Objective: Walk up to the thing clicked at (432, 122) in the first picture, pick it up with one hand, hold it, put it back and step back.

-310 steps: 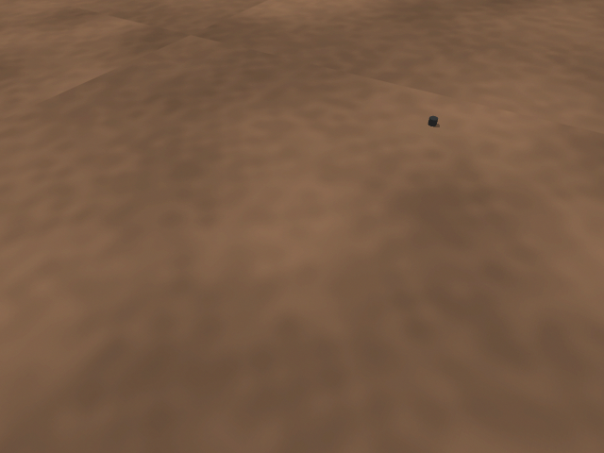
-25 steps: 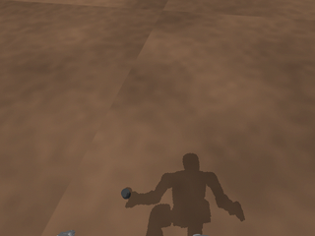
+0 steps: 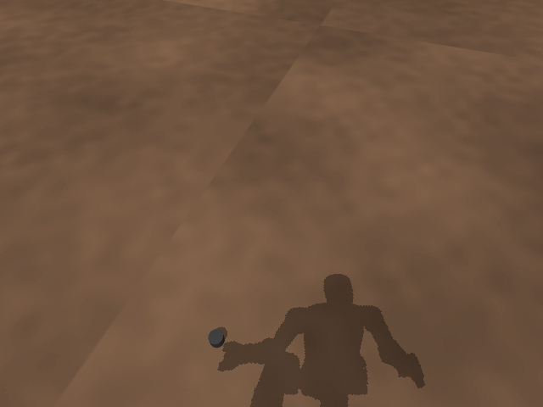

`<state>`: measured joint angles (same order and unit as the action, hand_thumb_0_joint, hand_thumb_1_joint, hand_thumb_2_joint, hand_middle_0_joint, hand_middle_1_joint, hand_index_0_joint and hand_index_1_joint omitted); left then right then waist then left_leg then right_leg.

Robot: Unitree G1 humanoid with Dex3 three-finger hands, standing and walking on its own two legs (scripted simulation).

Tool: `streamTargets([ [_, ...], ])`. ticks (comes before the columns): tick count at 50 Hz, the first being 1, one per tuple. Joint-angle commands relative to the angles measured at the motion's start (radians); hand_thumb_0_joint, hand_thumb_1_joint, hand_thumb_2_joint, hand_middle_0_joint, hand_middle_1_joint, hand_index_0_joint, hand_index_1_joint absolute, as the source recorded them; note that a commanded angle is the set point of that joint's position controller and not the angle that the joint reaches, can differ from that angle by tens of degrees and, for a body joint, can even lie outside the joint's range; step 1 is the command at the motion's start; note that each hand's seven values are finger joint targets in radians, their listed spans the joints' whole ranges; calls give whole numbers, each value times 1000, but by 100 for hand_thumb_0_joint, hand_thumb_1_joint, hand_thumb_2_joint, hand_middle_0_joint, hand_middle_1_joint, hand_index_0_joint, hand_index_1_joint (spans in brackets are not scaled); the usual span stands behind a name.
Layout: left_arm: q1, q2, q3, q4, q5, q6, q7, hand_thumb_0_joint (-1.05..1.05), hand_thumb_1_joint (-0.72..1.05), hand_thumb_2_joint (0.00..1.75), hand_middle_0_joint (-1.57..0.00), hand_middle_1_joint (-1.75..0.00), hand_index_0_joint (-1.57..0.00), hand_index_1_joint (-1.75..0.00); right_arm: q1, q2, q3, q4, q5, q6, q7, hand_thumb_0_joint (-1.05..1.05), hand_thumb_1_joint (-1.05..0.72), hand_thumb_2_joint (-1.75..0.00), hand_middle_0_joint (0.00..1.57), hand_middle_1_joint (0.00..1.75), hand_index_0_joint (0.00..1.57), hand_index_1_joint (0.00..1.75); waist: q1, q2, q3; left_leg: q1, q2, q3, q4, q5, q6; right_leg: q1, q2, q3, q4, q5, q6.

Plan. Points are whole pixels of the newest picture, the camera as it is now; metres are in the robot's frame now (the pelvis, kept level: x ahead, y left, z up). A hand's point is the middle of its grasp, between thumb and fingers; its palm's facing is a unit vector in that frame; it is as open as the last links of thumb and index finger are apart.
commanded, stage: walk up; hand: left
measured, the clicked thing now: (216, 338) +0.45 +0.24 -0.74
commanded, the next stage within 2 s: stand in 1.10 s
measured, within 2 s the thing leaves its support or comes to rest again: neither
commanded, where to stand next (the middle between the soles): +0.06 -0.01 m, yaw +1 degrees
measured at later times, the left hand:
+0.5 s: hand out of the picture +0.08 +0.26 -0.13, palm faces +0.04 -0.94 -0.35, open 7.4 cm
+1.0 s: hand out of the picture +0.07 +0.26 -0.14, palm faces +0.02 -0.95 -0.31, open 7.4 cm
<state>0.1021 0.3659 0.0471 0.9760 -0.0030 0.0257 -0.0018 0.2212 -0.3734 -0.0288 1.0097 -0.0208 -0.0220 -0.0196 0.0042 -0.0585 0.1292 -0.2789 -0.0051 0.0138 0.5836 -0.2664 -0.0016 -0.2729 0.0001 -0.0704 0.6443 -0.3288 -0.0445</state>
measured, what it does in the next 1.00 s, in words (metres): stands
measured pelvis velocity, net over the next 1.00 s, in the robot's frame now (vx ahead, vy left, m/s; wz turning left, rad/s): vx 0.00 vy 0.01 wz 0.03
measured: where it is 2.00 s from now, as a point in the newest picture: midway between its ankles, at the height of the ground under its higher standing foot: outside the picture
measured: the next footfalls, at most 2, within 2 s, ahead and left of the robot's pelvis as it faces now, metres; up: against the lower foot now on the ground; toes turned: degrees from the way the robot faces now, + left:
none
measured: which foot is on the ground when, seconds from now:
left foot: down 0.00-1.00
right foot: down 0.00-1.00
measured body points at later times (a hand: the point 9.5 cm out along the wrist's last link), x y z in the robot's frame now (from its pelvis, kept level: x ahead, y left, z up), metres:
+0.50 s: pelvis -0.01 +0.00 +0.02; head +0.01 +0.00 +0.47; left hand +0.08 +0.31 -0.11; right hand +0.12 -0.28 -0.11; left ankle +0.03 +0.13 -0.73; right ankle +0.01 -0.09 -0.73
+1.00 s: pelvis +0.00 +0.01 +0.02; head +0.02 +0.02 +0.47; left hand +0.07 +0.31 -0.12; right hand +0.08 -0.28 -0.11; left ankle +0.03 +0.13 -0.73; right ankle +0.01 -0.09 -0.73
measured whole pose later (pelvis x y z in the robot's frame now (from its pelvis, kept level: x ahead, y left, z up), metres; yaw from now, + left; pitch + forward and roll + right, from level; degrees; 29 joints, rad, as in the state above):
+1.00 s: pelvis +0.00 +0.01 +0.02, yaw +2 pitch -2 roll -1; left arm 0.08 0.33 0.03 1.13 0.01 0.00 -0.02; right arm 0.10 -0.34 0.01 1.12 -0.01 -0.02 0.00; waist -0.01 0.00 0.07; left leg -0.20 -0.01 -0.02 0.37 -0.14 0.01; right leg -0.13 0.01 -0.07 0.34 -0.17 -0.02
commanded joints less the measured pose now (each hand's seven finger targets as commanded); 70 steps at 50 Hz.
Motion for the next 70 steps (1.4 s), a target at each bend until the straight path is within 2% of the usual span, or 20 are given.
streamTargets([
  [1,-20,176,30,-35,-6,-32,11,0,90,90,-20,-30,-20,-30,-96,-225,-37,-76,8,-31,-3,0,-90,-90,20,30,20,30,32,201,-216,64,235,-248,-136,409,154,122,-54,127,-114,71,6],
  [3,-16,199,29,-15,0,-38,6,0,90,90,-20,-30,-20,-30,-120,-202,-24,-76,16,-28,-2,0,-90,-90,20,30,20,30,27,192,-218,53,162,-163,-126,313,72,153,-98,151,-165,240,-1],
  [5,-62,205,26,-4,1,-36,3,0,90,90,-20,-30,-20,-30,-111,-198,-21,-53,21,-25,-3,0,-90,-90,20,30,20,30,1,158,-205,51,129,-154,-159,202,45,143,-119,176,-190,254,-12],
  [6,-64,200,22,5,2,-37,3,0,90,90,-20,-30,-20,-30,-126,-202,-21,-46,20,-24,-3,0,-90,-90,20,30,20,30,1,146,-206,70,130,-152,-158,189,47,135,-122,176,-207,250,-12],
  [10,-81,193,16,41,1,-49,3,0,90,90,-20,-30,-20,-30,-150,-192,-12,-19,22,-24,1,0,-90,-90,20,30,20,30,-10,81,-220,137,128,-134,-153,282,45,139,-136,183,-269,300,-5],
  [11,-75,190,15,53,-1,-49,3,0,90,90,-20,-30,-20,-30,-170,-192,-9,-15,25,-22,2,0,-90,-90,20,30,20,30,-1,72,-208,145,127,-133,-155,277,44,129,-137,185,-284,303,1],
  [18,-112,181,17,82,6,-55,0,0,90,90,-20,-30,-20,-30,-207,-183,-2,23,19,-15,10,0,-90,-90,20,30,20,30,-11,4,-129,137,113,-133,-231,147,27,90,-143,195,-403,129,18],
  [21,-107,185,21,85,9,-57,-3,0,90,90,-20,-30,-20,-30,-212,-186,-2,29,16,-17,13,0,-90,-90,20,30,20,30,-4,8,-137,138,110,-131,-247,126,23,100,-143,192,-410,107,19],
  [28,-89,183,28,80,9,-51,-5,0,90,90,-20,-30,-20,-30,-216,-181,-2,31,13,-24,11,0,-90,-90,20,30,20,30,6,48,-174,112,124,-142,-272,169,23,173,-131,160,-383,158,21],
  [31,-97,185,29,79,9,-46,-6,0,90,90,-20,-30,-20,-30,-198,-185,-6,42,9,-24,10,0,-90,-90,20,30,20,30,1,73,-167,71,132,-163,-301,109,24,189,-124,152,-364,126,15],
  [34,-71,181,28,83,9,-45,-6,0,90,90,-20,-30,-20,-30,-200,-187,-5,37,10,-25,11,0,-90,-90,20,30,20,30,11,87,-159,40,137,-184,-313,81,29,208,-117,146,-362,116,17],
  [40,-65,183,27,84,9,-44,-5,0,90,90,-20,-30,-20,-30,-179,-187,-7,44,9,-25,10,0,-90,-90,20,30,20,30,2,100,-169,44,137,-186,-311,86,28,206,-119,148,-356,129,12],
  [52,-63,176,24,91,7,-48,0,0,90,90,-20,-30,-20,-30,-170,-185,-9,52,13,-23,7,0,-90,-90,20,30,20,30,-10,75,-186,90,134,-169,-284,198,29,204,-128,140,-365,200,15],
  [54,-62,174,23,94,7,-48,0,0,90,90,-20,-30,-20,-30,-176,-188,-9,52,14,-22,7,0,-90,-90,20,30,20,30,-8,75,-177,85,134,-171,-290,193,30,202,-128,140,-363,199,16],
  [56,-48,157,1,108,12,-53,-2,0,90,90,-20,-30,-20,-30,-180,-178,-2,63,4,-19,10,0,-90,-90,20,30,20,30,-7,93,-161,109,135,-172,-339,81,24,166,-131,151,-387,108,12],
  [58,-61,169,1,105,13,-60,1,0,90,90,-20,-30,-20,-30,-184,-177,-4,60,5,-20,12,0,-90,-90,20,30,20,30,-9,75,-182,129,134,-159,-321,165,25,187,-142,153,-387,163,13],
  [61,-42,168,-7,112,13,-64,5,0,90,90,-20,-30,-20,-30,-192,-173,-2,65,7,-19,14,0,-90,-90,20,30,20,30,-7,50,-154,152,134,-157,-320,197,23,155,-139,151,-401,171,22],
  [66,-39,178,-9,111,12,-67,9,0,90,90,-20,-30,-20,-30,-197,-181,-5,67,6,-18,16,0,-90,-90,20,30,20,30,-7,60,-164,167,134,-145,-321,216,23,164,-142,149,-400,197,24],
  [68,-30,174,-12,113,11,-68,8,0,90,90,-20,-30,-20,-30,-185,-179,-3,74,8,-18,17,0,-90,-90,20,30,20,30,-7,55,-137,145,130,-147,-331,163,21,151,-140,153,-413,153,23],
  [70,-28,178,-12,111,11,-70,9,0,90,90,-20,-30,-20,-30,-190,-176,-2,72,8,-19,17,0,-90,-90,20,30,20,30,-6,68,-169,163,133,-143,-326,203,22,176,-145,153,-399,200,22],
])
